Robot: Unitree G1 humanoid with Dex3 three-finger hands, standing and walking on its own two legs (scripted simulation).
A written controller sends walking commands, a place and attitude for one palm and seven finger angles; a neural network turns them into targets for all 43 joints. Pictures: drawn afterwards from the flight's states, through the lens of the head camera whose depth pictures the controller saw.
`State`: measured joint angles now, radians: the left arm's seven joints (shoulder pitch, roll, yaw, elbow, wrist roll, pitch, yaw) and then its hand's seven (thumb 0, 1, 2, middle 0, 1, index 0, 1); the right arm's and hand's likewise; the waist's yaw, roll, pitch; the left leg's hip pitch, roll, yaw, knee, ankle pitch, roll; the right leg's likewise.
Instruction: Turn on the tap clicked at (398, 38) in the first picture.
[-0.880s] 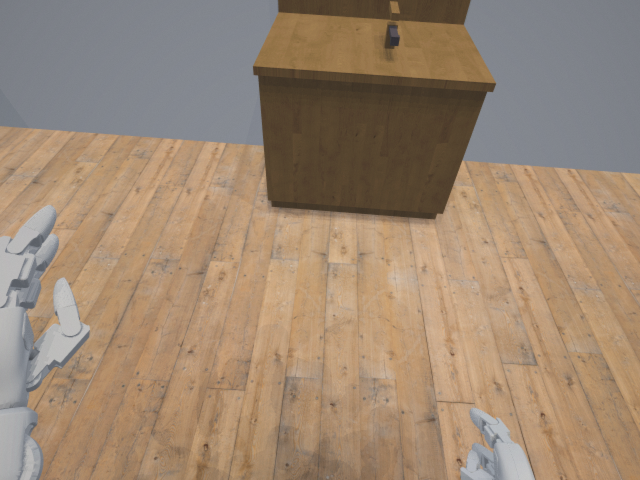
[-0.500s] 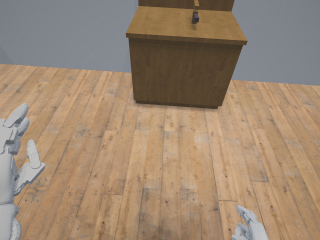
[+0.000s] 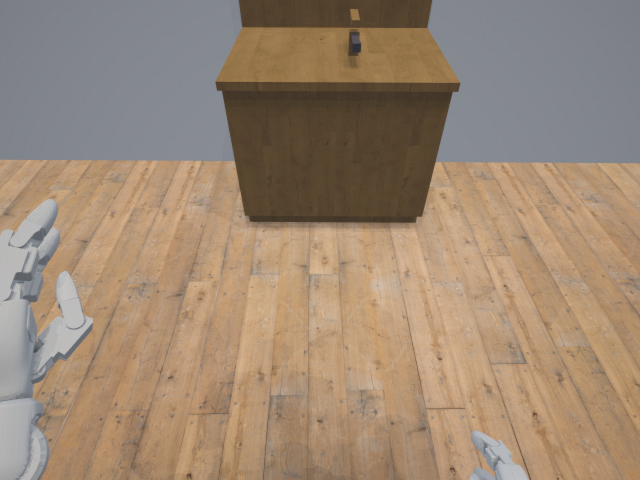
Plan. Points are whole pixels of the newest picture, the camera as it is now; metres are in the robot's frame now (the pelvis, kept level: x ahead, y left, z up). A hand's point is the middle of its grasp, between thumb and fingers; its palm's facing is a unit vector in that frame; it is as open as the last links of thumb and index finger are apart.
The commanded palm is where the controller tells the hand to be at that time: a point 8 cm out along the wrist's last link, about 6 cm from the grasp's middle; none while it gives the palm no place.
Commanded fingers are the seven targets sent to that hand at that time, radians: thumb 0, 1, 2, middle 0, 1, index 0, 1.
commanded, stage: walk to a spot facing it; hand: left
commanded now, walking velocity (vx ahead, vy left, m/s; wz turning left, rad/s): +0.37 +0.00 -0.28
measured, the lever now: (356, 46) +1.42 -0.04 +0.03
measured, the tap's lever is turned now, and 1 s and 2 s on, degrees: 0 0 0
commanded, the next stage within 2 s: turn to face it in 1.56 s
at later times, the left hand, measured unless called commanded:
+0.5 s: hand (191, 199) +0.38 +0.18 +0.19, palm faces +0.26 -0.86 -0.44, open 7.4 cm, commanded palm +0.33 +0.24 +0.19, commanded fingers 0.00 0.90 0.90 -0.20 -0.30 -0.20 -0.30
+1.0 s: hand (251, 122) +0.56 +0.14 +0.19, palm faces +0.29 -0.88 -0.39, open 7.4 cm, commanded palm +0.51 +0.19 +0.19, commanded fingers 0.00 0.90 0.90 -0.20 -0.30 -0.20 -0.30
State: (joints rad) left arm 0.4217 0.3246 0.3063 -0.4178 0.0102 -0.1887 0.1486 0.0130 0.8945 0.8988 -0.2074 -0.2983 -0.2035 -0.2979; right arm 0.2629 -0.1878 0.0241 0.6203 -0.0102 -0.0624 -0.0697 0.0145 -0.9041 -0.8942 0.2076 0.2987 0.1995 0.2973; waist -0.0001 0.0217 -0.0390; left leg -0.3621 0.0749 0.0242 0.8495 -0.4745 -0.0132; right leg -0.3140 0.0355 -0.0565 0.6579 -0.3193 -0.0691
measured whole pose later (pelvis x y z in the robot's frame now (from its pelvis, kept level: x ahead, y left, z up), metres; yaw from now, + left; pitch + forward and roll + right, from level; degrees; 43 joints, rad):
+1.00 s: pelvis +0.30 -0.06 -0.01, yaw -11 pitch -2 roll +1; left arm 0.41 0.40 0.41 -0.54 -0.02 -0.26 0.17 0.01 0.89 0.90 -0.21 -0.30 -0.21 -0.30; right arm 0.18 -0.22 -0.05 0.58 -0.01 -0.05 -0.08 0.02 -0.91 -0.89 0.20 0.30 0.19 0.30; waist 0.00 -0.06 0.07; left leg -0.39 0.10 0.20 0.65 -0.20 0.03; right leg -0.29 -0.06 -0.07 1.00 -0.53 0.00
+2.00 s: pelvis +0.55 -0.18 +0.00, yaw -7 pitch -2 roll +0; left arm 0.41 0.33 0.36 -0.49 -0.02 -0.21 0.15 0.01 0.89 0.90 -0.21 -0.30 -0.21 -0.30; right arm 0.18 -0.14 0.05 0.62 0.00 -0.09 -0.04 0.01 -0.90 -0.89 0.21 0.30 0.20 0.30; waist 0.06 0.04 0.05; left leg -0.37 0.11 0.09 0.80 -0.44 -0.03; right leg -0.35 -0.04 -0.10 0.67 -0.27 -0.02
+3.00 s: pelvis +0.55 -0.20 +0.02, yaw -16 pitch -1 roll +0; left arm 0.46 0.34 0.35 -0.44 0.00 -0.22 0.16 0.01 0.89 0.90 -0.21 -0.30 -0.20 -0.30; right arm 0.25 -0.16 0.01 0.62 0.00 -0.10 -0.07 0.01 -0.91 -0.89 0.20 0.30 0.20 0.30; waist -0.01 0.01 -0.01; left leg -0.22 0.08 0.11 0.51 -0.26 0.00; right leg -0.39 -0.04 -0.10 0.82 -0.41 0.01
